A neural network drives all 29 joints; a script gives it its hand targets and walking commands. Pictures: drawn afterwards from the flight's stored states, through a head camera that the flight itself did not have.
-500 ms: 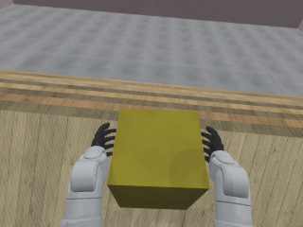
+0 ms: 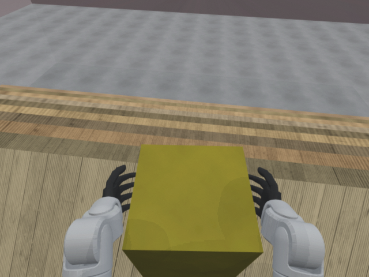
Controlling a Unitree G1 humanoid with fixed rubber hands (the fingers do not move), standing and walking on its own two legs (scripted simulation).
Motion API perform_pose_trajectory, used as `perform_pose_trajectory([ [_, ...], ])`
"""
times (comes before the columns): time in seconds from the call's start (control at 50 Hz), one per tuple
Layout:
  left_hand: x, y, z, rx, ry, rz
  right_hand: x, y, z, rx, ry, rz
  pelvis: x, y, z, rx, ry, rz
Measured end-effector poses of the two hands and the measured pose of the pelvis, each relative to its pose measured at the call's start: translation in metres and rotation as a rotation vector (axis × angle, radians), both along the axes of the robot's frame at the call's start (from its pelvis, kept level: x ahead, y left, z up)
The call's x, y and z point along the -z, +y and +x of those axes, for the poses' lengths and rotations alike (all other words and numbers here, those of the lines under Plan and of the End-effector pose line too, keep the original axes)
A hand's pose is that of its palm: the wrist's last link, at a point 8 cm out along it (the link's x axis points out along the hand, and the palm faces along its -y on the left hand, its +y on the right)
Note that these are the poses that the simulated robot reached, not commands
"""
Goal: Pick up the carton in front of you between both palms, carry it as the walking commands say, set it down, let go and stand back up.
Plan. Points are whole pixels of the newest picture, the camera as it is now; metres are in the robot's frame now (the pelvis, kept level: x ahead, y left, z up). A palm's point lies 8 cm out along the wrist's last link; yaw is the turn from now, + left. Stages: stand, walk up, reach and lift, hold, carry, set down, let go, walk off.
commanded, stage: carry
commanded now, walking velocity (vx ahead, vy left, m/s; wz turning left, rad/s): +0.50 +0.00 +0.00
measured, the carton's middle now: (190, 216) +0.25 -0.01 +0.01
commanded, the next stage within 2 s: none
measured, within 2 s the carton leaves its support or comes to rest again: neither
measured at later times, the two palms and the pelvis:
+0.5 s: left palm (127, 110) +0.56 +0.18 +0.06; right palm (227, 114) +0.54 -0.12 +0.07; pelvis +0.32 +0.04 +0.00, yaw -4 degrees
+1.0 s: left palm (151, 50) +0.94 +0.14 +0.08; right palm (222, 50) +0.96 -0.16 +0.08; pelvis +0.62 -0.01 -0.02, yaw +1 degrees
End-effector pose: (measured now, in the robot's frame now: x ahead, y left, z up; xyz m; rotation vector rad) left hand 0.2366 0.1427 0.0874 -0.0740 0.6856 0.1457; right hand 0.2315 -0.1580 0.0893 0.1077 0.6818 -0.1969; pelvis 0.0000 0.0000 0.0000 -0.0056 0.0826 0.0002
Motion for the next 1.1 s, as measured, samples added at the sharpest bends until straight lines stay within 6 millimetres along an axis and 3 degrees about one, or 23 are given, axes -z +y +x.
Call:
perform_pose_trajectory([
  [0.06,0.000,0.006,0.018,-0.055,0.033,-0.009,-0.002,0.006,0.034,-0.056,0.031,-0.005,-0.010,-0.007,0.029,-0.005,0.002,0.008],
  [0.14,-0.017,0.009,0.056,-0.084,-0.008,0.001,-0.015,0.010,0.079,-0.086,-0.014,-0.003,-0.018,-0.007,0.074,0.002,0.003,0.021],
  [0.26,-0.028,0.012,0.143,-0.046,-0.069,0.004,-0.024,0.013,0.152,-0.056,-0.075,-0.020,-0.015,0.003,0.154,0.007,-0.006,0.020],
  [0.32,-0.015,0.018,0.190,-0.021,-0.054,-0.002,-0.014,0.018,0.192,-0.031,-0.060,-0.029,-0.005,0.013,0.201,0.018,-0.012,0.016],
  [0.42,0.022,0.031,0.273,0.014,-0.001,-0.027,0.014,0.032,0.266,-0.002,-0.004,-0.061,0.016,0.033,0.280,0.043,-0.027,0.038],
  [0.48,0.027,0.034,0.312,0.042,0.063,-0.015,0.022,0.035,0.297,0.024,0.061,-0.051,0.007,0.042,0.312,0.062,-0.018,0.014],
  [0.64,0.003,0.032,0.410,0.082,0.017,-0.018,-0.005,0.035,0.386,0.048,0.017,-0.051,-0.018,0.046,0.403,0.055,-0.016,-0.024],
  [0.78,0.000,0.025,0.510,0.037,-0.022,0.018,-0.001,0.027,0.503,0.001,-0.023,-0.025,-0.007,0.031,0.498,0.039,-0.038,0.000],
  [0.88,0.001,0.010,0.612,-0.019,-0.099,0.024,0.010,0.010,0.614,-0.024,-0.102,0.006,0.023,0.009,0.572,-0.001,-0.060,0.024],
  [0.92,0.003,0.005,0.650,-0.040,-0.101,0.042,0.012,0.003,0.661,-0.052,-0.104,-0.031,0.028,0.001,0.592,0.000,-0.058,0.022],
  [1.0,0.004,-0.001,0.708,-0.071,-0.049,0.050,0.009,-0.004,0.732,-0.054,-0.054,-0.019,0.019,-0.011,0.624,-0.008,-0.047,0.019],
  [1.1,-0.010,-0.007,0.777,-0.100,-0.049,0.015,-0.001,-0.008,0.800,-0.029,-0.051,0.044,0.004,-0.021,0.668,-0.003,-0.032,0.034],
])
